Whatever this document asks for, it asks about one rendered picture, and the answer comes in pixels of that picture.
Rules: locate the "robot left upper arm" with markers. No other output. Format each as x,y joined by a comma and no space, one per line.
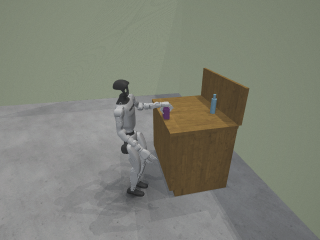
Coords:
138,105

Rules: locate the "robot left forearm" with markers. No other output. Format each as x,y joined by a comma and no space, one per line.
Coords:
152,105

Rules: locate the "right robot hand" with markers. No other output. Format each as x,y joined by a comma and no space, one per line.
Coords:
145,154

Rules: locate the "robot right upper arm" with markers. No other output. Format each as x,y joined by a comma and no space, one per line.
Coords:
119,119

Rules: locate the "table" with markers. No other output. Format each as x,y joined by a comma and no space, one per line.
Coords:
194,146

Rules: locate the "robot head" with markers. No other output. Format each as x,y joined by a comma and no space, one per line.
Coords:
122,85

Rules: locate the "left robot hand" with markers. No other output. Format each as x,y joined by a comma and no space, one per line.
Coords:
165,104

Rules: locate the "humanoid robot torso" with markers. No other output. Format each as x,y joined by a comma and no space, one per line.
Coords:
129,119

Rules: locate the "sponge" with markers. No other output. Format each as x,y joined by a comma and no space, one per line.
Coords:
166,113

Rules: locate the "robot right forearm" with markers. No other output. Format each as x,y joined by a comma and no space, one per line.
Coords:
130,141

